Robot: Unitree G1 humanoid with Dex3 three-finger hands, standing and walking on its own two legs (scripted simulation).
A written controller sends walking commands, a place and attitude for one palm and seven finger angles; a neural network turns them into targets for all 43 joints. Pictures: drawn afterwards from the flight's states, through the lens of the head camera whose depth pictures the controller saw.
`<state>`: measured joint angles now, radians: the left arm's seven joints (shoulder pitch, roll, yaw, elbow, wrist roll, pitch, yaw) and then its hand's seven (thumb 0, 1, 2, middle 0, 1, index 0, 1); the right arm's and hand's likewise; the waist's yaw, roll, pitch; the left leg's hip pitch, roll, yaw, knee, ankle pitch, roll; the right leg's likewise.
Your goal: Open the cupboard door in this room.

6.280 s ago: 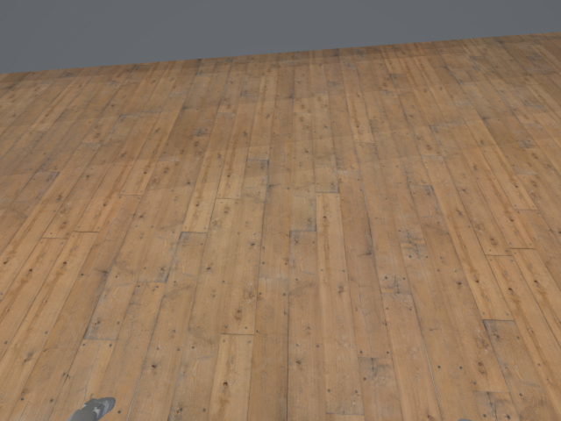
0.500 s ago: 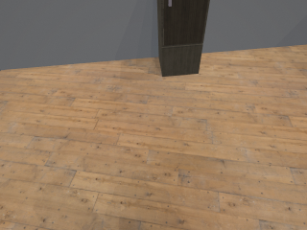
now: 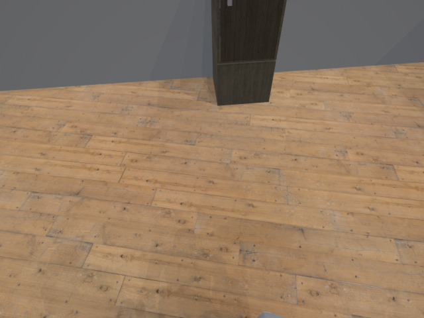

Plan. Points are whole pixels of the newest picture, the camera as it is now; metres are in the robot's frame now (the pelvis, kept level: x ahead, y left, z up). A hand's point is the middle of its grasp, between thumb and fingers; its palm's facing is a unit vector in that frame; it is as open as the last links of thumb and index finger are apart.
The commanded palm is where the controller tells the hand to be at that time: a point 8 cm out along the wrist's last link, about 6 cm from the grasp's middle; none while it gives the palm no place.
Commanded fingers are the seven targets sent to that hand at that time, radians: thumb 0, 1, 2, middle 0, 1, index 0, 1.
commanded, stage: turn or walk to find it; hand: left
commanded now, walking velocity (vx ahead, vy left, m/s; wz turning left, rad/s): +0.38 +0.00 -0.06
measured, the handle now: out of the picture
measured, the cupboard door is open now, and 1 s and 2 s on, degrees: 0 0 0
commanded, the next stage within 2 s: stand and wait in 0.34 s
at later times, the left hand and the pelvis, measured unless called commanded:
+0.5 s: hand out of the picture +0.11 +0.11 -0.18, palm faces +0.15 -0.98 -0.13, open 7.3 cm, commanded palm none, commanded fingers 0.00 0.90 0.90 -0.20 -0.30 -0.20 -0.30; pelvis +0.16 -0.04 +0.00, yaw +5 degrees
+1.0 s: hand (155, 267) +0.27 +0.15 -0.16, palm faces +0.06 -0.97 -0.25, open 7.4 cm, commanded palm none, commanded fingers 0.00 0.90 0.90 -0.20 -0.30 -0.20 -0.30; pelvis +0.24 -0.04 -0.01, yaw +0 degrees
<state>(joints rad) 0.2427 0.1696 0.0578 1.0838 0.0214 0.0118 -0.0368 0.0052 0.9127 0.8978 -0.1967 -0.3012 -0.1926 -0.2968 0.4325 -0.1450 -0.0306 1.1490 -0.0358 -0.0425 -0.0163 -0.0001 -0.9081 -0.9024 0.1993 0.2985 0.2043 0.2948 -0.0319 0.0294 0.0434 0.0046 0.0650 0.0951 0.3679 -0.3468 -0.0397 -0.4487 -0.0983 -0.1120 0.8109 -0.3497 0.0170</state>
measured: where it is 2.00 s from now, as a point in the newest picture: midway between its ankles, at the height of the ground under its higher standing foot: (222, 260)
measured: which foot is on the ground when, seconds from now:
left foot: down 0.00-0.10, up 0.12-0.52, down 0.54-0.98, up 1.00-1.00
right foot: up 0.00-0.06, down 0.08-0.56, up 0.58-0.96, down 0.98-1.00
